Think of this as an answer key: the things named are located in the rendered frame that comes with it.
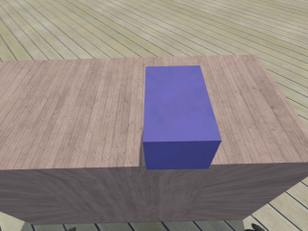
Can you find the pedestal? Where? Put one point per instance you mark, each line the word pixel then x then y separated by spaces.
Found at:
pixel 71 143

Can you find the carton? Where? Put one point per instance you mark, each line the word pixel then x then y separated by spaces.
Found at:
pixel 180 130

